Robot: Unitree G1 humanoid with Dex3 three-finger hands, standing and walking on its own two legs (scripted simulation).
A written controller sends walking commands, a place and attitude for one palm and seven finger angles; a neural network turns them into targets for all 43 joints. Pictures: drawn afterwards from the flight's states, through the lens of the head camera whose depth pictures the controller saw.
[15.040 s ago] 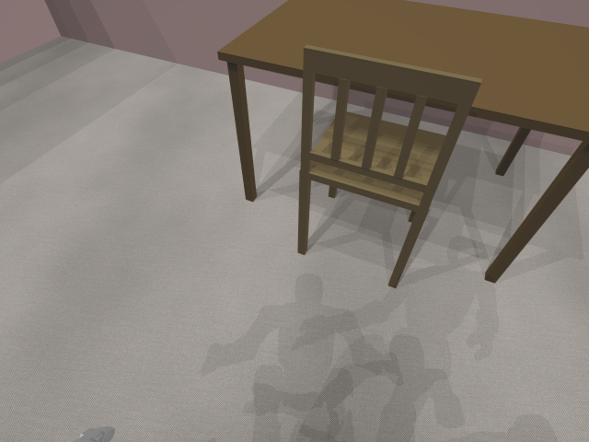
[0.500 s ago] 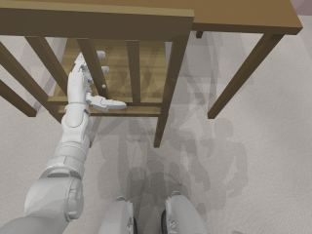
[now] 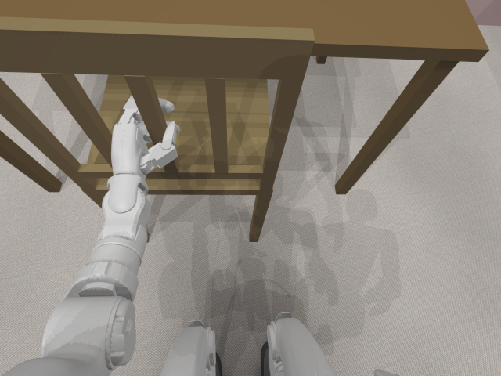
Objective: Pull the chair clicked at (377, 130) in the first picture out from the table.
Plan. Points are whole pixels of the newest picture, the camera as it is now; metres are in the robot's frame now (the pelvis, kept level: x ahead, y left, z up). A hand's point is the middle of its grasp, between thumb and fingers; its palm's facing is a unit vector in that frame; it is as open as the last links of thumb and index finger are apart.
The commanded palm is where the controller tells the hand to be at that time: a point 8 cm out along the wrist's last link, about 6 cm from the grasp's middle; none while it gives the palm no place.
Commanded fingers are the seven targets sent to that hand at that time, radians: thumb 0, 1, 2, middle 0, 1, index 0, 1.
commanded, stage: hook a spindle and tug to test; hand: left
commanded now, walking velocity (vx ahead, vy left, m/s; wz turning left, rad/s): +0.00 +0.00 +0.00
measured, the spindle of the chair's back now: (158, 130) +0.50 +0.13 +0.02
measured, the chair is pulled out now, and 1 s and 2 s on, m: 0.00 0.06 0.20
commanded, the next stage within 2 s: step backward, pulling the chair out in 0.52 s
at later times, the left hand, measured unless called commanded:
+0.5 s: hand (170, 160) +0.44 +0.10 +0.02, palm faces -0.03 -1.00 -0.01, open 5.8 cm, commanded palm +0.40 +0.15 +0.02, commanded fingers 0.00 0.90 0.90 -0.50 -1.45 -0.50 -1.45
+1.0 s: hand (172, 166) +0.42 +0.10 +0.04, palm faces -0.13 -0.99 -0.11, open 5.7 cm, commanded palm +0.41 +0.15 +0.04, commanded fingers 0.00 0.90 0.90 -0.50 -1.45 -0.50 -1.45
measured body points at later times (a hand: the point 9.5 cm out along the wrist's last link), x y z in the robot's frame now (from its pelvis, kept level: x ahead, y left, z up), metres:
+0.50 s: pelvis +0.01 -0.01 +0.01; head +0.15 +0.00 +0.43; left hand +0.44 +0.16 +0.03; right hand +0.09 -0.26 -0.12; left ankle +0.00 +0.09 -0.63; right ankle +0.01 -0.10 -0.63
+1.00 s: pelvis +0.02 +0.02 +0.10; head +0.13 +0.03 +0.54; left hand +0.42 +0.15 +0.05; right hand +0.06 -0.26 -0.02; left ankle +0.00 +0.09 -0.63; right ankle +0.01 -0.10 -0.62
